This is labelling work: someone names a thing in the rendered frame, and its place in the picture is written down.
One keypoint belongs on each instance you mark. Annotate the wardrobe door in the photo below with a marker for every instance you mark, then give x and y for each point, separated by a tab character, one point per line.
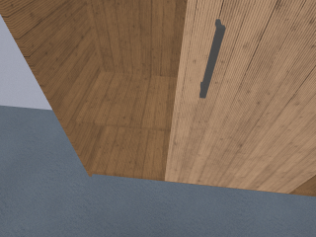
309	185
256	127

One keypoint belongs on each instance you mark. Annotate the handle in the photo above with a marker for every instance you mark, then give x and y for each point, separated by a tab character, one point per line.
215	47

